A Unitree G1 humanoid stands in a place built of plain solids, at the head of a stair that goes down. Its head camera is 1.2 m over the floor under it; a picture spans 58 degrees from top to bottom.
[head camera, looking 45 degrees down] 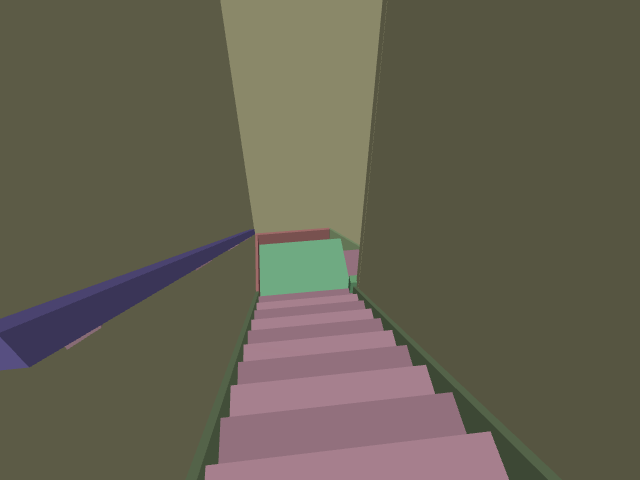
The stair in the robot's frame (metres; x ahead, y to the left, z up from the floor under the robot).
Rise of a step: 0.21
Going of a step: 0.23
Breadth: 0.89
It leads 7 degrees to the left of straight ahead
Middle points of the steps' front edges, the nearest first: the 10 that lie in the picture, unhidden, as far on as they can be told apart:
0.49 -0.10 -0.20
0.72 -0.07 -0.41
0.95 -0.05 -0.62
1.18 -0.02 -0.82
1.41 0.01 -1.03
1.64 0.03 -1.24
1.87 0.06 -1.45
2.11 0.09 -1.65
2.34 0.11 -1.86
2.56 0.15 -2.07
